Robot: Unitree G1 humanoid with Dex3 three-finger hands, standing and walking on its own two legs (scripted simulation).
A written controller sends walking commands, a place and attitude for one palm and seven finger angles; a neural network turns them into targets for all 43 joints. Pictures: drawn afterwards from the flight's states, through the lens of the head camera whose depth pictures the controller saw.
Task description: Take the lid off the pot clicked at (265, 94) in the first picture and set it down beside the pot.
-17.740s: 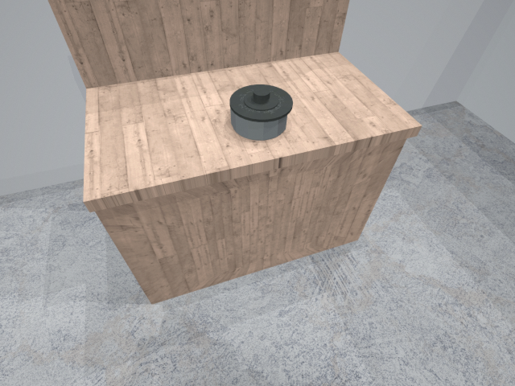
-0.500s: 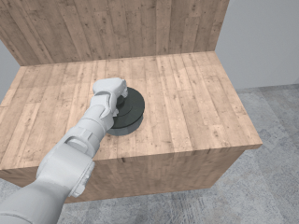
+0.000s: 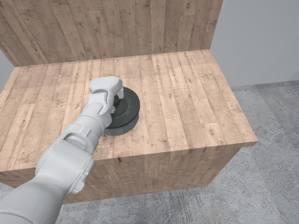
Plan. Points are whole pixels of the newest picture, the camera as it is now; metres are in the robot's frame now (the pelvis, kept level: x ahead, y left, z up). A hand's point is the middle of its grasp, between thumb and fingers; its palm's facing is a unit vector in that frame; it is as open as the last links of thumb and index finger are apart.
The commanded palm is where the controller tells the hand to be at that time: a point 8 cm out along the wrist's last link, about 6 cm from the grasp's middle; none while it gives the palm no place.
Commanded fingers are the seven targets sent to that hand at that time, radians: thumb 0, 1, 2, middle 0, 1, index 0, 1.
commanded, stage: close the fingers and squeeze the knob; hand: left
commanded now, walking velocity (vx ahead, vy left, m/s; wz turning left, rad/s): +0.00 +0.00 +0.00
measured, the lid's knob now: (112, 100) +0.49 +0.09 +0.02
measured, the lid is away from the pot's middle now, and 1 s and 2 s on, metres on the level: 0.01 0.01 0.01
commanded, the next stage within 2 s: lift the lid straight up in 0.56 s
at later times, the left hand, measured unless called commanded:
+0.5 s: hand (109, 103) +0.46 +0.09 +0.05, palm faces -0.35 -0.06 -0.94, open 7.5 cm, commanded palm +0.46 +0.10 +0.10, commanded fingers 0.00 0.66 0.87 -0.84 -1.06 -0.82 -1.04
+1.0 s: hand (107, 101) +0.46 +0.10 +0.05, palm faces -0.35 -0.06 -0.94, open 7.5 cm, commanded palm +0.47 +0.10 +0.12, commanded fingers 0.00 0.71 0.90 -0.85 -1.08 -0.84 -1.05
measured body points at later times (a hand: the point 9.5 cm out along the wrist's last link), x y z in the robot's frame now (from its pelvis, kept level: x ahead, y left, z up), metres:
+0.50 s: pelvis +0.00 +0.00 +0.00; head +0.05 -0.02 +0.45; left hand +0.47 +0.09 +0.10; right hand +0.06 -0.27 -0.14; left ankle -0.01 +0.10 -0.73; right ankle -0.03 -0.12 -0.73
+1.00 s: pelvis +0.00 +0.01 +0.00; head +0.05 -0.02 +0.45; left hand +0.48 +0.10 +0.10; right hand +0.04 -0.26 -0.14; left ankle -0.01 +0.10 -0.73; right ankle -0.03 -0.12 -0.73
